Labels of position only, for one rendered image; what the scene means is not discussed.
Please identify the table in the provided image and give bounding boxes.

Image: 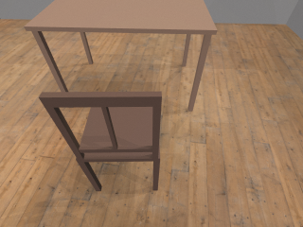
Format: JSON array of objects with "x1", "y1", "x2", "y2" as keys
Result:
[{"x1": 24, "y1": 0, "x2": 218, "y2": 112}]

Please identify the chair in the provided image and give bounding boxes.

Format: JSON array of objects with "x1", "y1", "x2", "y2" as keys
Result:
[{"x1": 39, "y1": 91, "x2": 162, "y2": 192}]

